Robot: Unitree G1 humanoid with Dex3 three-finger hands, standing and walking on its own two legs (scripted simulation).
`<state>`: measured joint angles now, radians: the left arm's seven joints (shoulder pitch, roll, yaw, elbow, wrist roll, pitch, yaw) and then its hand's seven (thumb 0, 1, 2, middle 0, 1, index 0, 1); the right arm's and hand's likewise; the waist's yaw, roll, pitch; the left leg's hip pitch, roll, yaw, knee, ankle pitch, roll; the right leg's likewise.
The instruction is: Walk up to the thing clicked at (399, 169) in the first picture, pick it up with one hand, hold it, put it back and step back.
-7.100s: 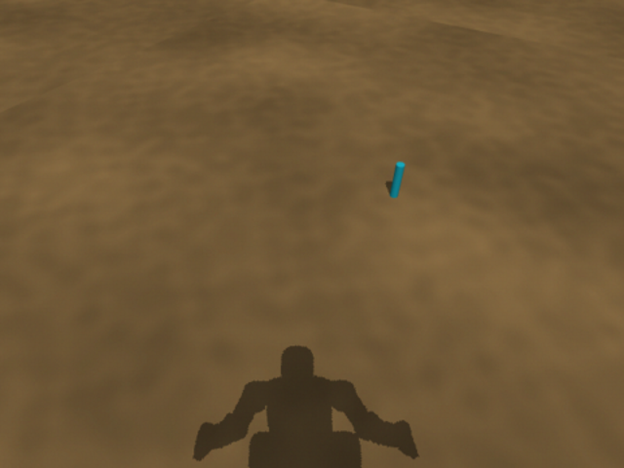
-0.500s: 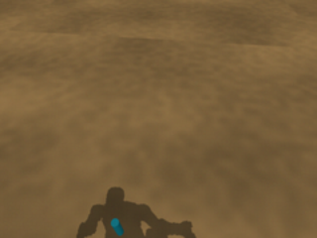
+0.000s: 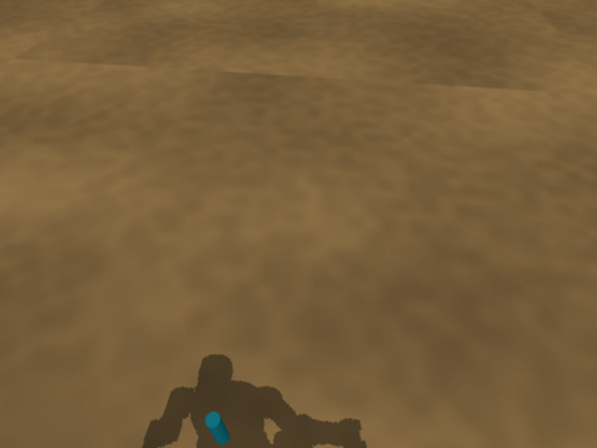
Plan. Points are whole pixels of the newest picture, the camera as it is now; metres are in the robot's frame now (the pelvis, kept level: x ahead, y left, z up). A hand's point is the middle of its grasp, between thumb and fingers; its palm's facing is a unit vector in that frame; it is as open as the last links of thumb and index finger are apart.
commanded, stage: stand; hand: left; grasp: from the side
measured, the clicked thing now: (218, 429) +0.34 +0.24 -0.69
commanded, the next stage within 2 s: go down in 1.20 s
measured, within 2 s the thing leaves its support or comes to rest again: neither
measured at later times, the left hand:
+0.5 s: hand out of the picture +0.07 +0.25 -0.16, palm faces -0.02 -0.94 -0.34, open 7.4 cm
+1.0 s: hand out of the picture +0.09 +0.25 -0.16, palm faces -0.02 -0.94 -0.34, open 7.4 cm
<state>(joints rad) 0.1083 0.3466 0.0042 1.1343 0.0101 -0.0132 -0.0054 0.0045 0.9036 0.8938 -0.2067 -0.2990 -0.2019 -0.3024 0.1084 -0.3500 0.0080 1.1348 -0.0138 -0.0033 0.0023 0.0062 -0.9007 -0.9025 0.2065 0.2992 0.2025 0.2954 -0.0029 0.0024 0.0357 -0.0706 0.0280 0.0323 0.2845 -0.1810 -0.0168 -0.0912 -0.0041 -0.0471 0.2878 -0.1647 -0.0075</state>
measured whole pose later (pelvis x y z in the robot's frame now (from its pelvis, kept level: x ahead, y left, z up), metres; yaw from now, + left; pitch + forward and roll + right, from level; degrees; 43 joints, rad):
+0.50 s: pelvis +0.00 +0.00 +0.00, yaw +0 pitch -1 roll +0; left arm 0.12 0.35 0.00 1.13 0.01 -0.02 -0.01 0.00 0.90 0.89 -0.21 -0.30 -0.20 -0.30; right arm 0.12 -0.35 0.01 1.14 -0.02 0.00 0.00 0.01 -0.90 -0.90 0.21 0.30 0.20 0.30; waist 0.00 0.00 0.03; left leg -0.08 0.03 0.03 0.29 -0.19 -0.02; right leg -0.10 0.00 -0.05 0.29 -0.17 -0.01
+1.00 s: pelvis +0.01 +0.00 +0.00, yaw +0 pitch -2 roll +0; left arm 0.11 0.35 0.00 1.13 0.01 -0.02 0.00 0.00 0.90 0.89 -0.21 -0.30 -0.20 -0.30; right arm 0.11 -0.35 0.01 1.13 -0.01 -0.01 0.00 0.01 -0.90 -0.90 0.21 0.30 0.20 0.30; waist 0.00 0.00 0.04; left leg -0.06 0.03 0.04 0.28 -0.19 -0.02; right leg -0.09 0.00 -0.04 0.29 -0.18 -0.01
